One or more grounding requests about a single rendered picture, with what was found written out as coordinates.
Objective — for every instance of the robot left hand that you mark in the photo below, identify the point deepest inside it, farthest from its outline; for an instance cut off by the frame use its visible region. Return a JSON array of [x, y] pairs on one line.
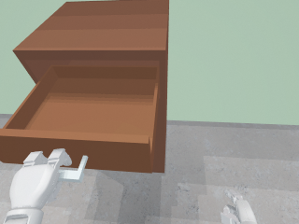
[[36, 183]]

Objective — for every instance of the drawer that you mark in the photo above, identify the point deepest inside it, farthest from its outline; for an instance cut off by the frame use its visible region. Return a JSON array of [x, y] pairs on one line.
[[106, 112]]

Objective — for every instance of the robot right hand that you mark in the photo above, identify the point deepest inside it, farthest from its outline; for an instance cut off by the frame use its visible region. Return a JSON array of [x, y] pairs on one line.
[[238, 214]]

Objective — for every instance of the cabinet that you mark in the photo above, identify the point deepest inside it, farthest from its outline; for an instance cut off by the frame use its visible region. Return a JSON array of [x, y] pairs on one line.
[[105, 32]]

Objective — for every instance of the handle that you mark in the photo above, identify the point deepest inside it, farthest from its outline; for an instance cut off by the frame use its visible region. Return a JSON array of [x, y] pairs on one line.
[[74, 176]]

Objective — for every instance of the robot left forearm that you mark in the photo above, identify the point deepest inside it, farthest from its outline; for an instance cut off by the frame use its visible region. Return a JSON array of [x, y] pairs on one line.
[[24, 215]]

